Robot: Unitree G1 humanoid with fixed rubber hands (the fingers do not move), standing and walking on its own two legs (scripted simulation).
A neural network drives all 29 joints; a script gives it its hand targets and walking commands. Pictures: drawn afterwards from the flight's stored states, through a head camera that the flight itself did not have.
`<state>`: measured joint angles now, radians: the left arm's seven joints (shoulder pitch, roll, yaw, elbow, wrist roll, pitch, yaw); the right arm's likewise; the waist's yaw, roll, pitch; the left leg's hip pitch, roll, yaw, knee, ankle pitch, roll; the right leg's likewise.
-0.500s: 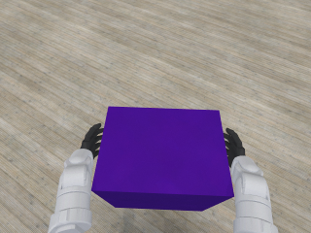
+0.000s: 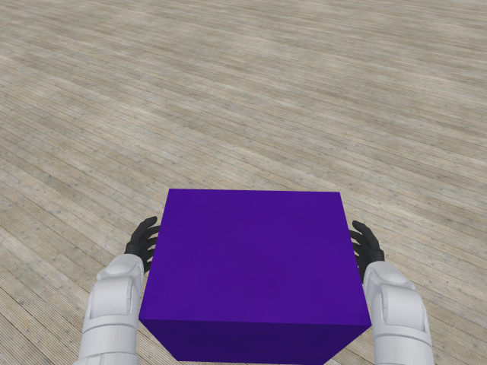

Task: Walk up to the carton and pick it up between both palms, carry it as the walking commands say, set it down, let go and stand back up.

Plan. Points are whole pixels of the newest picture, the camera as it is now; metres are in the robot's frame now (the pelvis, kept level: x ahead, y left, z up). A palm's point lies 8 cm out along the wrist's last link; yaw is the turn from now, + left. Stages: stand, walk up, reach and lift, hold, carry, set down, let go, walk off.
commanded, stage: reach and lift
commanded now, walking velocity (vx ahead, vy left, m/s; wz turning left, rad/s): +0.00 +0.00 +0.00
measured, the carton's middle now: (251, 283) +0.29 -0.01 -0.04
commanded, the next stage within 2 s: hold in 1.06 s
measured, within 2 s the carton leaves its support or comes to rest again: neither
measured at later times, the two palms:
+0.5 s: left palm (125, 268) +0.28 +0.19 +0.04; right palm (364, 261) +0.28 -0.19 +0.05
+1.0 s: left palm (127, 270) +0.28 +0.19 +0.04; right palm (366, 264) +0.28 -0.20 +0.04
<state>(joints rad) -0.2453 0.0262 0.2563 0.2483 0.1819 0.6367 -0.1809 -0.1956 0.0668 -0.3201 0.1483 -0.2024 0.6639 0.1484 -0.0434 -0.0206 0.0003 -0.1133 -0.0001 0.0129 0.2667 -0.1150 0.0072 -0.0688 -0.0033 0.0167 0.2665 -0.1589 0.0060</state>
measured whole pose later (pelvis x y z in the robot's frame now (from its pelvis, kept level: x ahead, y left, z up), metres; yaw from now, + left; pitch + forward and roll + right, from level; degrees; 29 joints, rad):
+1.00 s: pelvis +0.01 -0.01 +0.00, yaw +0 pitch -6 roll +0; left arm -0.15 0.01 0.24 0.11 0.18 0.72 -0.17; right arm -0.13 0.04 -0.25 0.08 -0.18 0.72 0.14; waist 0.00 -0.01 0.03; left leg 0.00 0.01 0.01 0.20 -0.10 0.00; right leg 0.04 0.01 0.02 0.20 -0.14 -0.01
